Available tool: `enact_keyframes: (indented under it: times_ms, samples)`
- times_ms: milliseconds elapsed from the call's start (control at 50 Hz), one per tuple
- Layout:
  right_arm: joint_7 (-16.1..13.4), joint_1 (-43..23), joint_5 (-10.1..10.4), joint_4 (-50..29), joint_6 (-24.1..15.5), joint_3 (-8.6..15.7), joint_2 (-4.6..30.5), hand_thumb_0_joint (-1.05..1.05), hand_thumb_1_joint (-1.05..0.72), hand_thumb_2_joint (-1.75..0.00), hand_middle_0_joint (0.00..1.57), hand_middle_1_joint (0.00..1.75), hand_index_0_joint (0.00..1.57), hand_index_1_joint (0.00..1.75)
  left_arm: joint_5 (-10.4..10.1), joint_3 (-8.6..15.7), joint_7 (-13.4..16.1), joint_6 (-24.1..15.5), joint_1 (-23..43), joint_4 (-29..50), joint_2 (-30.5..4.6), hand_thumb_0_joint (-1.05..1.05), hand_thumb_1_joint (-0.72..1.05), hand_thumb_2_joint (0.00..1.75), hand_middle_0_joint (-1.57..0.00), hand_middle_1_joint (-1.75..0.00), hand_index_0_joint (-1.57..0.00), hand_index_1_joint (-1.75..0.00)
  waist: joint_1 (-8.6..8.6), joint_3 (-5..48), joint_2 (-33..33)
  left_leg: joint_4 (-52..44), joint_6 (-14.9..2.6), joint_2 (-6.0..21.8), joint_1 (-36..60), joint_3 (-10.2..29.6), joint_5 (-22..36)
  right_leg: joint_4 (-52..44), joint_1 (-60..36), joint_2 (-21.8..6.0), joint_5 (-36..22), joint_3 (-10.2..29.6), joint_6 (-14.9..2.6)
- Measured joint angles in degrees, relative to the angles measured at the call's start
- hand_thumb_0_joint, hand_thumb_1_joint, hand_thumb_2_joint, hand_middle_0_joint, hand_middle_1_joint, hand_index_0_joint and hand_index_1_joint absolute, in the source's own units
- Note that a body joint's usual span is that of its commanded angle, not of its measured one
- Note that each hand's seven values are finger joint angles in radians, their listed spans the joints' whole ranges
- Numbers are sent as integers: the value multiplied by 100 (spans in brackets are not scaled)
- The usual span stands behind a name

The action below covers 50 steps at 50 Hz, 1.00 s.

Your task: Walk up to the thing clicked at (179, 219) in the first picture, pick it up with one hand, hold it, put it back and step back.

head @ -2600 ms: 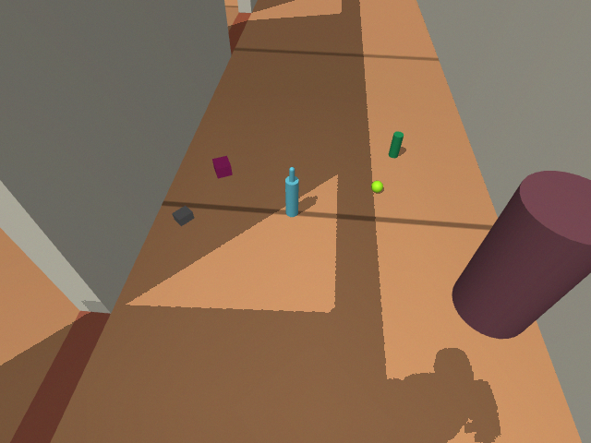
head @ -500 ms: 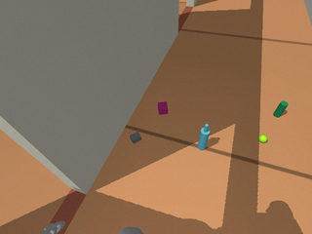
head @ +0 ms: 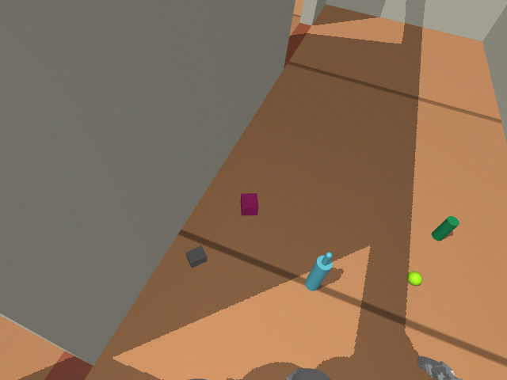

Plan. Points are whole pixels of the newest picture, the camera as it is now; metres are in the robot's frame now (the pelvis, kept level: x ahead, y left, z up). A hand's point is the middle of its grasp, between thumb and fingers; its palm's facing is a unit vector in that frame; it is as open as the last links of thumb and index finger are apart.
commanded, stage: walk up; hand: left
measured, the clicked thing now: (196, 256) +0.66 +0.21 -0.75
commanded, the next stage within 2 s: none
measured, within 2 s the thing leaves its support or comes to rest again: neither
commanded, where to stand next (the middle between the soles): +0.27 -0.03 m, yaw -1 degrees
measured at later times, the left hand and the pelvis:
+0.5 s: hand (153, 319) +0.23 +0.18 -0.11, palm faces -0.05 -0.91 -0.42, open 7.4 cm; pelvis +0.14 -0.08 +0.00, yaw -1 degrees
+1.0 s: hand (148, 326) +0.23 +0.20 -0.16, palm faces -0.01 -0.95 -0.32, open 7.4 cm; pelvis +0.16 -0.05 +0.00, yaw +1 degrees
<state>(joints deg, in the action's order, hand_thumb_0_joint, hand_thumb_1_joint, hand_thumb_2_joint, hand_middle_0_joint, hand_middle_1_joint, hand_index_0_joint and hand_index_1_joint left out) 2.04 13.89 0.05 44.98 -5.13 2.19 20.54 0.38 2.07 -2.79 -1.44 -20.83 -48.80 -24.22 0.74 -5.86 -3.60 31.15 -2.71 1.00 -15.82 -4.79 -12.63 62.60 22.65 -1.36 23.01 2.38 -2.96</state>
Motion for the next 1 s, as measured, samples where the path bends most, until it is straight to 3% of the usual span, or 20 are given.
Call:
enact_keyframes:
  times_ms: [140,260,300,340,400,460,620,740,800,860,940,1000]
  samples:
    - [12,413,-40,59,-15,6,78,1,-90,-89,21,30,21,30,26,128,-92,6,156,48,-114,1,91,90,-21,-30,-20,-30,-82,63,-24,-510,76,-21,738,-73,-155,-1082,604,-426,-806,87,263]
    - [38,680,-71,120,87,109,328,1,-90,-89,21,30,21,30,68,156,-171,-30,352,-5,-32,1,91,90,-21,-30,-20,-30,-220,106,167,-323,244,-8,992,-125,-604,-2404,314,-457,-1168,-252,214]
    - [38,766,-66,137,146,127,403,1,-90,-89,21,30,21,30,80,161,-175,-105,391,7,-17,1,91,90,-21,-30,-20,-30,-247,152,251,0,331,37,959,-108,-904,-2793,6,-346,-1245,-338,164]
    - [-6,760,-58,210,216,156,487,1,-90,-89,21,30,21,30,111,167,-116,-211,492,6,92,1,91,90,-21,-30,-20,-30,-259,91,574,710,208,305,764,38,-1225,-2653,-89,-123,-1234,-509,175]
    - [-87,654,-58,343,347,82,389,1,-91,-89,20,30,20,30,73,93,-31,-284,618,117,174,1,91,90,-21,-30,-20,-30,-165,3,583,2172,119,87,116,347,-1548,-2504,-186,-138,-976,-537,110]
    - [-84,519,-15,419,378,20,369,1,-91,-89,20,30,20,30,-2,2,45,-291,624,176,297,1,91,90,-21,-30,-20,-30,-87,-56,626,2800,106,-22,-449,518,-1327,-2875,-468,-116,-1067,-525,79]
    - [-123,253,-19,617,508,42,368,1,-91,-89,21,30,20,30,33,-127,202,-202,577,58,423,1,91,90,-21,-30,-20,-30,-37,-89,762,2072,284,64,-996,867,-537,-3354,-865,98,-1133,-619,26]
    - [-153,71,-60,882,564,19,226,1,-91,-89,20,30,20,30,27,-138,238,-51,819,-80,340,1,90,90,-21,-30,-20,-30,-53,-80,580,900,255,73,-446,607,-358,-2815,-669,93,-776,-798,67]
    - [-170,-65,-121,1000,524,10,83,1,-91,-89,20,30,20,30,-22,-133,262,41,1050,-208,243,1,91,90,-21,-30,-20,-30,-77,-121,229,488,242,-129,-189,473,-274,-2404,-483,-144,-561,-777,166]
    - [-128,-233,-119,1060,504,-77,34,1,-91,-89,21,30,20,30,-78,-160,280,80,1172,-356,271,1,91,90,-21,-30,-20,-30,-22,-115,174,457,195,-85,-199,451,-221,-2474,-503,-4,-208,-636,160]
    - [-116,-500,-83,1113,508,-160,-5,1,-91,-89,21,30,20,30,-50,-209,231,58,1189,-656,276,1,91,90,-21,-30,-20,-30,5,-43,194,321,189,-38,-104,443,-156,-3020,-743,58,-939,-628,214]
    - [-105,-680,-45,1197,514,-198,-17,1,-91,-89,21,30,20,30,-27,-233,227,50,1183,-927,303,1,91,90,-21,-30,-20,-30,29,44,277,182,182,-46,33,453,-104,-3227,-918,55,-1027,-640,273]
